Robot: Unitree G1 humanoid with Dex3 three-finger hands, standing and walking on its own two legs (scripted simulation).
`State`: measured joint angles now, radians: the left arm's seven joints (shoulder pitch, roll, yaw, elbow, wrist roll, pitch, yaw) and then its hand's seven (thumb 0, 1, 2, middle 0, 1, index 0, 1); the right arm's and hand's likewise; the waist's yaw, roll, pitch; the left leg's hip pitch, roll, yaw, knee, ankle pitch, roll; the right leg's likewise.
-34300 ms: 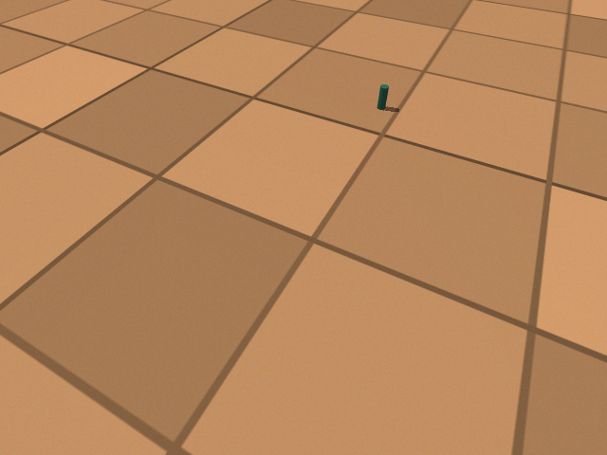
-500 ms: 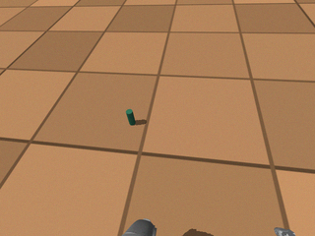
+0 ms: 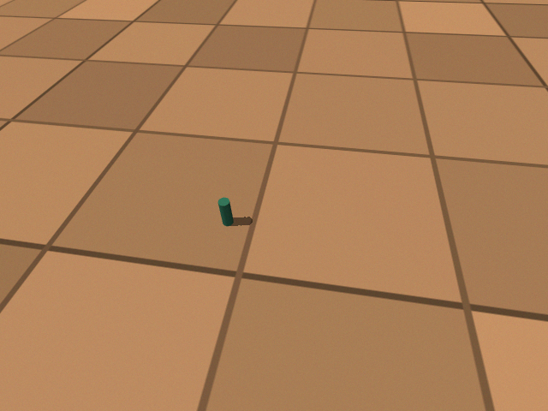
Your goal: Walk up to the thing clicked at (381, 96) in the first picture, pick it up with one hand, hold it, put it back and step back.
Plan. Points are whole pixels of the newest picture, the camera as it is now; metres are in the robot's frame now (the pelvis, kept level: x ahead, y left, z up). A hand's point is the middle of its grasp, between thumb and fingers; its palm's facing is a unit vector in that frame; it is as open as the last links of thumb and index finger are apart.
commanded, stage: step back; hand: left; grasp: from the side
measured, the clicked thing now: (226, 212) +1.05 +0.26 -0.68
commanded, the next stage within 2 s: stand in 0.50 s
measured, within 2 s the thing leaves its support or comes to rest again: neither
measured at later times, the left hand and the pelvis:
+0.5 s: hand out of the picture +0.14 +0.30 -0.14, palm faces -0.01 -0.93 -0.36, open 7.4 cm; pelvis +0.05 +0.04 +0.01, yaw -1 degrees
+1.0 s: hand out of the picture +0.12 +0.29 -0.13, palm faces -0.03 -0.94 -0.34, open 7.4 cm; pelvis +0.04 +0.03 +0.03, yaw +0 degrees
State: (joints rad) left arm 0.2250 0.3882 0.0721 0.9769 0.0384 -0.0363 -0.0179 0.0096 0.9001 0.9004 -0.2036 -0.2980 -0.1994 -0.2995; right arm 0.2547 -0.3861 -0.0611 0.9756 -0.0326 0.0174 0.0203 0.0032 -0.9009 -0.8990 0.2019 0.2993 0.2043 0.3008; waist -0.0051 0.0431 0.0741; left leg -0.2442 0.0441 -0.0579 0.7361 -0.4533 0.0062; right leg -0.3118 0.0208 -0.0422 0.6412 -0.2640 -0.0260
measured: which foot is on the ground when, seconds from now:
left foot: up 0.00-0.22, down 0.24-1.00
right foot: down 0.00-1.00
